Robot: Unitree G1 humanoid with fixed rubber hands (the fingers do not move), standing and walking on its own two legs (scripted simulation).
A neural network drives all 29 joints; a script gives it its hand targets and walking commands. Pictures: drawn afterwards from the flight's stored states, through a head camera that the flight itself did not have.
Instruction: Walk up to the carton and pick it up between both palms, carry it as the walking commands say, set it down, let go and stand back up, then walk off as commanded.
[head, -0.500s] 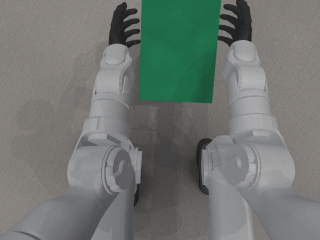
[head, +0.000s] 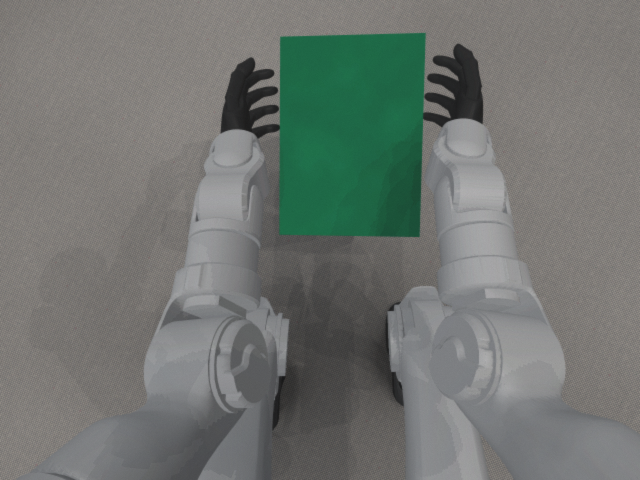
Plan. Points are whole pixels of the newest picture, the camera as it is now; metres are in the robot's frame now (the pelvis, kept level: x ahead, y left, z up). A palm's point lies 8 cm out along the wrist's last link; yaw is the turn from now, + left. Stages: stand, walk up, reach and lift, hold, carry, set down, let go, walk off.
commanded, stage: reach and lift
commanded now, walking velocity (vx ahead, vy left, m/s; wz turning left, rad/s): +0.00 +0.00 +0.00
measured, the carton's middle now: (350, 149) +0.51 -0.05 -0.17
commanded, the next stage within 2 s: none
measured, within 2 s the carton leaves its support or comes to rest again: neither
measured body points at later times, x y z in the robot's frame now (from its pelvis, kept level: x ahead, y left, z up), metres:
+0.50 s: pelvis +0.01 +0.00 +0.05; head +0.25 -0.03 +0.43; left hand +0.50 +0.08 -0.01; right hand +0.49 -0.17 +0.00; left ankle +0.10 +0.15 -0.44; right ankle +0.13 -0.14 -0.44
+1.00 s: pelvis +0.03 +0.00 +0.11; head +0.22 -0.03 +0.52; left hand +0.48 +0.08 +0.07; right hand +0.47 -0.17 +0.07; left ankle +0.10 +0.15 -0.44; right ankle +0.13 -0.14 -0.44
